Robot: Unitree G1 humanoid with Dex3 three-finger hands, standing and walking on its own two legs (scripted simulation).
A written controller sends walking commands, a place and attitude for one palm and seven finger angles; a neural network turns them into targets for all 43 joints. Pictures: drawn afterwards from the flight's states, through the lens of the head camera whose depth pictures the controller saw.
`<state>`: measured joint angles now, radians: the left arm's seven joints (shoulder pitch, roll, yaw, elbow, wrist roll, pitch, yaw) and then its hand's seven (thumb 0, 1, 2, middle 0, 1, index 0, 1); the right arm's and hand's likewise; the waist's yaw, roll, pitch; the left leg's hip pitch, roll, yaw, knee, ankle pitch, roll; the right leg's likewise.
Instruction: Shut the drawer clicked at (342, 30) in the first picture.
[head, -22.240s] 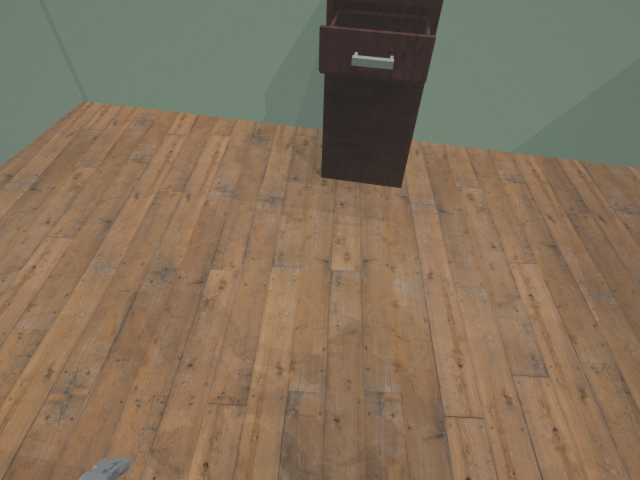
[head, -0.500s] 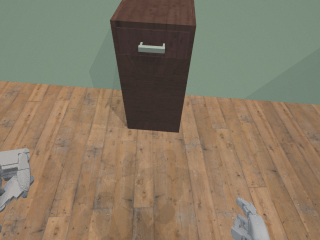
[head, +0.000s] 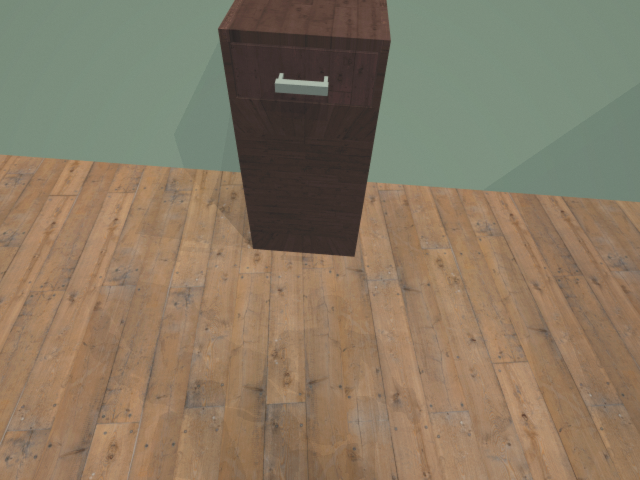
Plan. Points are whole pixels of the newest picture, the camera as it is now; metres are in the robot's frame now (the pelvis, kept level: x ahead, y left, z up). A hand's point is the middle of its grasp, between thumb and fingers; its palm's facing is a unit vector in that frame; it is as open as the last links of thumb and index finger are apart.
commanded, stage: let the arm hang, fingers relaxed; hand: left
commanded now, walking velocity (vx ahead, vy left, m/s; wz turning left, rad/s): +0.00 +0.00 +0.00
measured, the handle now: (302, 82) +1.00 +0.08 -0.02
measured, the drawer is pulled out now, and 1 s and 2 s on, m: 0.00 0.00 0.00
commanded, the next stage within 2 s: look to check the result in 0.80 s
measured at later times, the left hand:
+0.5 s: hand out of the picture +0.02 +0.20 -0.16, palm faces +0.01 -0.97 -0.26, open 7.1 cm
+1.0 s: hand out of the picture +0.04 +0.17 -0.16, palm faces +0.02 -0.97 -0.23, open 7.4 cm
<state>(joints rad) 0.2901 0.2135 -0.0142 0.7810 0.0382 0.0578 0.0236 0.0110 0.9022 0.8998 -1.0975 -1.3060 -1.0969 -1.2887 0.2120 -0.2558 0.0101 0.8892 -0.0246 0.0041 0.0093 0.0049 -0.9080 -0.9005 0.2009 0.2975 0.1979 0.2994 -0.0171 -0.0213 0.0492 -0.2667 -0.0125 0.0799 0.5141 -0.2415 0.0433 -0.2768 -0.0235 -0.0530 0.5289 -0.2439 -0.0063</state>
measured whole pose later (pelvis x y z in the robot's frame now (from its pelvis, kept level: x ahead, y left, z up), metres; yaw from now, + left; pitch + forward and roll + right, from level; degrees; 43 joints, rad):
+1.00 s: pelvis +0.03 -0.02 +0.01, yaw +0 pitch -1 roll +0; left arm 0.23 0.18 0.01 1.14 0.01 0.00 0.03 0.00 0.91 0.90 -0.20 -0.30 -0.20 -0.30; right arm 0.25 -0.17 -0.01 1.14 -0.02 0.00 -0.03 0.00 -0.91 -0.90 0.20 0.30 0.20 0.30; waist 0.00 0.01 0.05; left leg -0.15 0.01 0.07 0.37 -0.20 0.01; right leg -0.16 0.01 -0.06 0.37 -0.21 -0.03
